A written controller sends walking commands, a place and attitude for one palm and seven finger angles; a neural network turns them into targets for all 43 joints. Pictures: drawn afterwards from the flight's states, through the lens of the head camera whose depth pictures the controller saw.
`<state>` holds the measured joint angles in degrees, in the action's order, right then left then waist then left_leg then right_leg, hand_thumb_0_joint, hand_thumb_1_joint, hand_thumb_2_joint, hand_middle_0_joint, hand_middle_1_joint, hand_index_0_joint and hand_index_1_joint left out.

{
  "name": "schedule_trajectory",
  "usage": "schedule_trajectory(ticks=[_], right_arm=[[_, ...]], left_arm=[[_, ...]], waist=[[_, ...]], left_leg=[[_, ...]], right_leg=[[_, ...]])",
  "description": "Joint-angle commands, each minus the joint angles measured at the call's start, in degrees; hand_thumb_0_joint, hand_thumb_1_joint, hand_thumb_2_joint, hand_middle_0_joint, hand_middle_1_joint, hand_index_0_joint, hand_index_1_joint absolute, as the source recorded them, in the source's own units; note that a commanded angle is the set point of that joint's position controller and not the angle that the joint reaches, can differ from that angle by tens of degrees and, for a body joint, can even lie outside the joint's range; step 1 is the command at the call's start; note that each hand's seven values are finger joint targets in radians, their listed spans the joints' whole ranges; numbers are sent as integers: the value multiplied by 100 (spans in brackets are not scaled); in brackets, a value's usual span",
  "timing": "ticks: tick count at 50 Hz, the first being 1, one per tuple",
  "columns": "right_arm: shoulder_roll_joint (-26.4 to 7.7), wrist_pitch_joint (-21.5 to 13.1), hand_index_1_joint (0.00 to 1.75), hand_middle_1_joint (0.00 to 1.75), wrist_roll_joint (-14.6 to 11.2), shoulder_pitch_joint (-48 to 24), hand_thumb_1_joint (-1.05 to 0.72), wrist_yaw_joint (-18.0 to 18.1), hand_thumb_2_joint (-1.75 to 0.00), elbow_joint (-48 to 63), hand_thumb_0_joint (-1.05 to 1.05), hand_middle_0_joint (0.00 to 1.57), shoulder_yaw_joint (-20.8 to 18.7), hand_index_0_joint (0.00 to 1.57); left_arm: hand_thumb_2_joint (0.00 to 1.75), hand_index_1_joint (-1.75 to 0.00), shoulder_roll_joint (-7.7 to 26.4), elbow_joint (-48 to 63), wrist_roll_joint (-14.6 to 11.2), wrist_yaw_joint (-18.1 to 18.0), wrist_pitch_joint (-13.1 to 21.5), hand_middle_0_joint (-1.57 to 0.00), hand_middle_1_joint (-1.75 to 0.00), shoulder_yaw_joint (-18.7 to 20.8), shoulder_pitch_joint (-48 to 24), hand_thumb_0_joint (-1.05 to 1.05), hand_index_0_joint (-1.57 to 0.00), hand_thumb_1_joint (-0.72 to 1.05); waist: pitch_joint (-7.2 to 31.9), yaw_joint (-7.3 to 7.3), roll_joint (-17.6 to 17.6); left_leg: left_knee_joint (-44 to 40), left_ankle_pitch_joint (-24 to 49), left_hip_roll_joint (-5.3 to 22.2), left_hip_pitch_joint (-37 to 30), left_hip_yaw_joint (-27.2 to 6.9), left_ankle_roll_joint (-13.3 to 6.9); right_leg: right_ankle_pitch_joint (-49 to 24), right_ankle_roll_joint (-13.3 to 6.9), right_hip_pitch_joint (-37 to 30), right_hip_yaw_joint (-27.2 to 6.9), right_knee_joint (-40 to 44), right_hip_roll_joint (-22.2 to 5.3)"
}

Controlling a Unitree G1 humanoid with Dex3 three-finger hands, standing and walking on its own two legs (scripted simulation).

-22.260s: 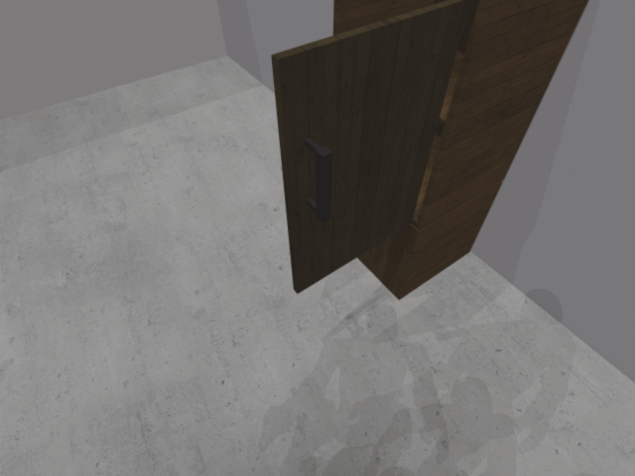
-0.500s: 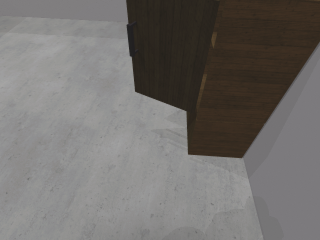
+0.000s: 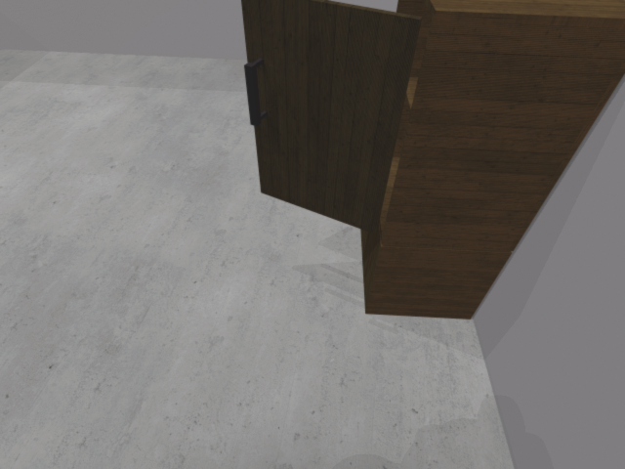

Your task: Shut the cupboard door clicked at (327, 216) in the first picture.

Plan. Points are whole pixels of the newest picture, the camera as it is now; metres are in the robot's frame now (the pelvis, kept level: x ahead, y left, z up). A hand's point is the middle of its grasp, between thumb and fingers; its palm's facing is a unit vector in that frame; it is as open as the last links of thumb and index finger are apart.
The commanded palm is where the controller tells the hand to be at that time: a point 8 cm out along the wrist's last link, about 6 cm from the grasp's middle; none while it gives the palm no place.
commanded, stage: let the arm hang, fingers relaxed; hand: left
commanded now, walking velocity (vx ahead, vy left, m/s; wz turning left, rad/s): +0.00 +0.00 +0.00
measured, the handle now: (257, 92) +0.96 +0.19 +0.02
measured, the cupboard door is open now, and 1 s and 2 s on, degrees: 66 66 66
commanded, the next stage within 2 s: look to check the result in 0.02 s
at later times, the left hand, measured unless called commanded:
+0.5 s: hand out of the picture +0.02 +0.21 -0.17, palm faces +0.01 -0.96 -0.27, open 7.4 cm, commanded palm none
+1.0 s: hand out of the picture +0.04 +0.21 -0.19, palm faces +0.16 -0.95 -0.25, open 7.4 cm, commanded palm none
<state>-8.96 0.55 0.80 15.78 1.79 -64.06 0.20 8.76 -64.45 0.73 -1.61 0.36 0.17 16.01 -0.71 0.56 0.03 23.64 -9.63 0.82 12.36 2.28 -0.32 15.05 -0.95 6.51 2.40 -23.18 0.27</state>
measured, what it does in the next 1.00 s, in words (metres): stands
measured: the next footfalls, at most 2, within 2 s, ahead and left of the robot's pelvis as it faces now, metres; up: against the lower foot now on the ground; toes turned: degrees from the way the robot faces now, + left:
right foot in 1.34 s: +0.09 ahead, -0.14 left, +0.00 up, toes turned +21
left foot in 1.66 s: -0.03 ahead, +0.10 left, +0.00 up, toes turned +39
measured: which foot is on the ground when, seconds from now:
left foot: down 0.00-1.00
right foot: down 0.00-1.00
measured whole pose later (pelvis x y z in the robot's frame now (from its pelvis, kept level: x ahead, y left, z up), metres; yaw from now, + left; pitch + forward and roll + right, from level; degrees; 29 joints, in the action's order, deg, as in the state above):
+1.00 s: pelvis +0.01 +0.00 -0.02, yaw +9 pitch -3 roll +0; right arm -11.7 3.8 0.9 13.3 0.1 -59.1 -1.5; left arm 12.8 -57.8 1.4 -1.8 -1.2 2.7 11.2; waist -5.5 1.5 0.8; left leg 39.8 -21.1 1.2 18.6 2.8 1.4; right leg 23.5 -1.0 6.9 10.8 -33.3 -2.9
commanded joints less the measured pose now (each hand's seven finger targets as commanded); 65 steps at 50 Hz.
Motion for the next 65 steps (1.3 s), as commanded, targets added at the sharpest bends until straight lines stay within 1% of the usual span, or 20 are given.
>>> schedule_trajectory(ticks=[1,32,35,37,40,42,44,46,48,49,50,51,52,53,54,55,57,62,64,65], right_arm=[[-728,-98,30,30,2,215,-90,41,-90,186,0,20,-151,20],[-1536,-117,30,30,-7,-574,-90,-7,-90,294,0,20,-213,20],[-1531,-113,30,30,5,-612,-90,-16,-90,305,0,20,-200,20],[-1143,-42,30,30,3,-487,-90,-28,-90,324,0,20,-126,20],[-1063,50,30,30,19,-440,-90,-43,-90,440,0,20,-155,20],[-1036,96,30,30,11,-425,-90,-56,-90,594,0,20,-212,20],[-951,170,30,30,37,-500,-90,-74,-90,764,0,20,-280,20],[-908,200,30,30,17,-493,-90,-108,-90,909,0,20,-343,20],[-826,200,30,30,1,-322,-90,-166,-90,979,0,20,-348,20],[-819,188,30,30,31,-153,-90,-186,-90,958,0,20,-343,20],[-1053,148,30,30,79,153,-90,-188,-90,954,0,20,-387,20],[-1524,118,30,30,136,387,-90,-151,-90,973,0,20,-490,20],[-1664,138,30,30,133,633,-90,-116,-90,890,0,20,-536,20],[-1714,128,30,30,144,574,-90,-83,-90,943,0,20,-568,20],[-1638,120,30,30,143,319,-90,-60,-90,1033,0,20,-557,20],[-1532,100,30,30,141,78,-90,-48,-90,1127,0,20,-532,20],[-1449,65,30,30,135,-45,-90,-31,-90,1192,0,20,-522,20],[-1502,137,30,30,136,-161,-90,-65,-90,1296,0,20,-616,20],[-1441,191,30,30,103,-455,-90,-90,-90,1427,0,20,-651,20],[-1330,217,30,30,70,-584,-90,-108,-90,1519,0,20,-657,20]], left_arm=[[90,-30,793,139,-11,-25,55,-20,-30,187,367,0,-20,90],[90,-30,1559,224,-1,38,115,-20,-30,259,-339,0,-20,90],[90,-30,1562,256,-12,34,103,-20,-30,267,-437,0,-20,90],[90,-30,1245,249,-18,-7,23,-20,-30,239,-256,0,-20,90],[90,-30,1315,363,-13,-37,-72,-20,-30,321,-97,0,-20,90],[90,-30,1464,506,14,-59,-93,-20,-30,411,-31,0,-20,90],[90,-30,1497,697,37,-72,-107,-20,-30,473,-84,0,-20,90],[90,-30,1495,867,97,-96,-101,-20,-30,526,-245,0,-20,90],[90,-30,1566,1016,93,-80,-100,-20,-30,564,-430,0,-20,90],[90,-30,1530,1073,55,-60,-104,-20,-30,568,-391,0,-20,90],[90,-30,1412,1147,19,-39,-137,-20,-30,558,-263,0,-20,90],[90,-30,1062,1309,-31,-32,-169,-20,-30,502,-107,0,-20,90],[90,-30,1098,1484,27,-58,-209,-20,-30,443,-443,0,-20,90],[90,-30,1034,1552,32,-54,-264,-20,-30,488,-646,0,-20,90],[90,-30,1050,1567,43,-29,-254,-20,-30,506,-741,0,-20,90],[90,-30,1007,1571,55,8,-231,-20,-30,519,-695,0,-20,90],[90,-30,910,1560,52,55,-181,-20,-30,500,-618,0,-20,90],[90,-30,803,1631,32,37,-165,-20,-30,478,-294,0,-20,90],[90,-30,867,1545,23,20,-164,-20,-30,519,160,0,-20,90],[90,-30,979,1501,34,3,-135,-20,-30,569,451,0,-20,90]], waist=[[-290,-29,-111],[-63,-34,-36],[-55,-30,-63],[-76,-49,11],[-115,-116,39],[-17,-147,506],[-239,-167,910],[-382,-106,936],[-393,45,646],[-291,108,416],[-99,211,-433],[20,226,-1833],[49,387,-1523],[116,375,-1261],[-28,279,-1028],[-53,174,-880],[168,114,-572],[407,66,-753],[374,-144,-894],[383,-292,-610]], left_leg=[[-394,449,500,-151,-535,-112],[-530,737,602,-557,-594,-92],[-510,863,593,-464,-622,-70],[-314,1072,542,-280,-611,-25],[119,1102,405,223,-611,10],[788,871,188,509,-408,69],[1909,-902,75,965,-203,143],[2510,-1888,233,1283,-177,156],[1623,-1385,327,953,-58,176],[1043,-535,234,455,59,138],[387,1242,588,-130,-643,-144],[-99,3026,1678,-476,-2360,-856],[-598,2047,1961,-182,-2941,-1220],[-839,678,1953,32,-3138,-1182],[-911,-178,1793,281,-3040,-1101],[-897,-443,1598,387,-2750,-1003],[-739,-66,1321,166,-2423,-921],[-530,207,1008,254,-2314,-842],[-401,-292,719,894,-2207,-645],[-177,-744,438,1380,-2032,-424]], right_leg=[[-516,-159,427,-523,615,-593],[-942,-172,137,-589,844,-689],[-1076,-155,23,-517,759,-723],[-1239,-95,-1,-352,508,-785],[-1400,-180,-115,-284,181,-987],[-1731,-427,-217,-405,169,-1367],[-2281,-850,-88,-560,269,-1916],[-2945,-1096,-107,-465,89,-2278],[-3165,-802,-26,53,-494,-2125],[-2949,-536,217,294,-923,-1903],[-1960,-94,814,628,-1790,-1435],[891,341,1648,816,-2878,-594],[2405,248,1702,194,-3701,-332],[2104,214,1990,-198,-4141,-411],[1678,227,2135,-365,-4244,-473],[1310,257,2184,-392,-4179,-492],[1083,311,2099,-331,-3622,-397],[1091,320,1343,-96,-2083,-40],[560,317,497,26,-1123,63],[273,266,-134,-20,-277,-57]])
